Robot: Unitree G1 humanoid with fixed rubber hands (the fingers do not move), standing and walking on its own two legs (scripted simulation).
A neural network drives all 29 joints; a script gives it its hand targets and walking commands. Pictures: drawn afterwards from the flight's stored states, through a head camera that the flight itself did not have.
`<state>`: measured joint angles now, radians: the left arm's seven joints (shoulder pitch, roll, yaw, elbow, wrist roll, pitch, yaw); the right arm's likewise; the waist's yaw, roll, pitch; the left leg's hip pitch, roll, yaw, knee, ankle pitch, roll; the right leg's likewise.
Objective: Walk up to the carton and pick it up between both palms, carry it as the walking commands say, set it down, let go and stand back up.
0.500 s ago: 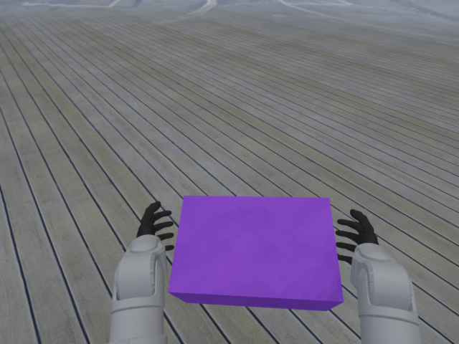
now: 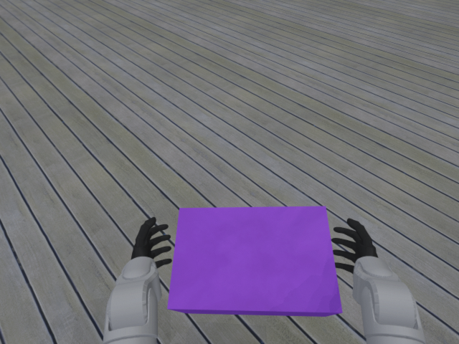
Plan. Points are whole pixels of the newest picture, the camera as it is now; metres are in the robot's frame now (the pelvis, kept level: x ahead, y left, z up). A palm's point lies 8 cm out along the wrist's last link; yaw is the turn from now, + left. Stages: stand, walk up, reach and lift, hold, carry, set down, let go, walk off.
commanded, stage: carry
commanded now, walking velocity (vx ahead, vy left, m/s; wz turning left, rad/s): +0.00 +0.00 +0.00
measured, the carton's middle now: (252, 262) +0.31 -0.02 -0.07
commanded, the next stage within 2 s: none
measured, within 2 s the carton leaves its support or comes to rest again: neither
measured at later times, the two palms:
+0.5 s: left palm (145, 255) +0.26 +0.16 +0.05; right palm (370, 265) +0.25 -0.20 +0.04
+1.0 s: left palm (143, 231) +0.31 +0.18 +0.05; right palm (354, 228) +0.31 -0.19 +0.05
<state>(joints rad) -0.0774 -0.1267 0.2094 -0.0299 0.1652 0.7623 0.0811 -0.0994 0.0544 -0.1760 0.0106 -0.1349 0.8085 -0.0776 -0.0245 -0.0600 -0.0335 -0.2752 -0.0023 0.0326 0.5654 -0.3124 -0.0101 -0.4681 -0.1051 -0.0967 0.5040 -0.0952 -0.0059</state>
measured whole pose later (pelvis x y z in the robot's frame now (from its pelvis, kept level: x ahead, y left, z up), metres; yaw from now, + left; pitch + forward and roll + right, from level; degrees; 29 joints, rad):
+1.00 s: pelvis +0.03 +0.00 +0.00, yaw +2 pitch +3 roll +0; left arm -0.19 -0.13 0.23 0.07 0.18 0.82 0.10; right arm -0.19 0.07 -0.22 0.05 -0.18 0.87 -0.10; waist -0.01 0.00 -0.13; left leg -0.27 0.02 0.00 0.57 -0.36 -0.02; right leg -0.45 -0.09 -0.13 0.51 -0.11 0.00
